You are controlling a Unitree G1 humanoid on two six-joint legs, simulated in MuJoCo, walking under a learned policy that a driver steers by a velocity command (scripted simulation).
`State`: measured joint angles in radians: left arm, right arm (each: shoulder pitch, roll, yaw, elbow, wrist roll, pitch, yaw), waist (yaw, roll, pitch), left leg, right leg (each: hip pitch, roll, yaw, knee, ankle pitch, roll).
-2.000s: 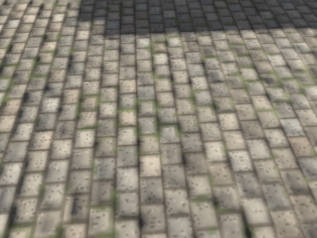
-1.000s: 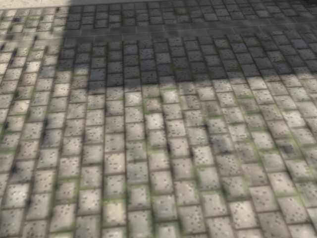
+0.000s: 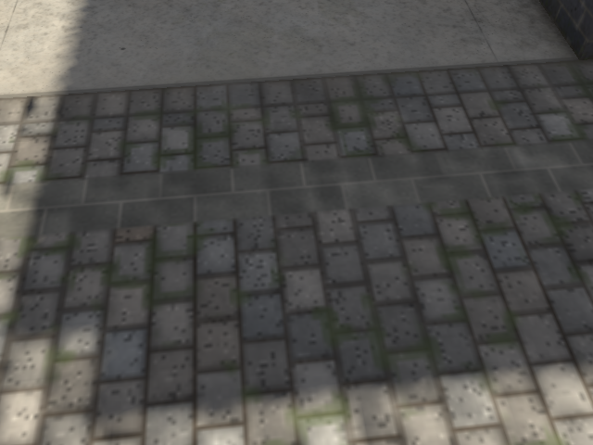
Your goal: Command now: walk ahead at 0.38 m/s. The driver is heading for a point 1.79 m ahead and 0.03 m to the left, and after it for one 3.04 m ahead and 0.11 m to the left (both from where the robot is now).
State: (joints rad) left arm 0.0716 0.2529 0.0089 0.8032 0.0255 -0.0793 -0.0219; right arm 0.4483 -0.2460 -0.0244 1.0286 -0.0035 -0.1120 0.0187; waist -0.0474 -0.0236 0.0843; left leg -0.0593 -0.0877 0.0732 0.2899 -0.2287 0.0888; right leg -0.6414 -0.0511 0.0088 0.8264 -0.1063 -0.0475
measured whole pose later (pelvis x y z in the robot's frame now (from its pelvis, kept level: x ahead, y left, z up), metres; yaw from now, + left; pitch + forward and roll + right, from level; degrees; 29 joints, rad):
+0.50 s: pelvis +0.17 -0.02 -0.01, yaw +1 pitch -1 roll +0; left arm 0.27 0.20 0.00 1.00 0.01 -0.01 0.02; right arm 0.22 -0.19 0.00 1.05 -0.03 0.03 -0.03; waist 0.01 0.00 0.02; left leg -0.24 0.01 -0.03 0.55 -0.29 0.02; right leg -0.33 0.07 -0.07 0.43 -0.08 -0.09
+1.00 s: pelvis +0.20 +0.00 +0.00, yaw +0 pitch -1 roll +1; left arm 0.29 0.16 0.00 1.11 0.01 0.00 0.03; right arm 0.35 -0.14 0.01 1.12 -0.01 -0.02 -0.04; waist 0.01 0.00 0.00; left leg -0.15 -0.03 0.00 0.42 -0.26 0.02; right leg -0.28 0.03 -0.02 0.39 -0.09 -0.05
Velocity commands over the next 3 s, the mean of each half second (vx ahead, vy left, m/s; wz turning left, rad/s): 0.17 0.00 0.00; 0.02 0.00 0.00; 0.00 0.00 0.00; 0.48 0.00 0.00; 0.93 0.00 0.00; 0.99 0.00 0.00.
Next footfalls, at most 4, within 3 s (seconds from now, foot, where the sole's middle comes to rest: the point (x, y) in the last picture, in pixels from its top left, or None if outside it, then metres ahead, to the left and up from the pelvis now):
0.12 right None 0.31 -0.08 -0.78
0.48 left None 0.22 0.11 -0.78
1.90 right None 0.41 -0.14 -0.78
2.36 left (280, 276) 0.88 0.03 -0.78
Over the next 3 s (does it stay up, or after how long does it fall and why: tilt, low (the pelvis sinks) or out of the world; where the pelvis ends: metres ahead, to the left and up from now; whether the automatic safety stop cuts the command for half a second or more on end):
stays up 1.29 -0.08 -0.01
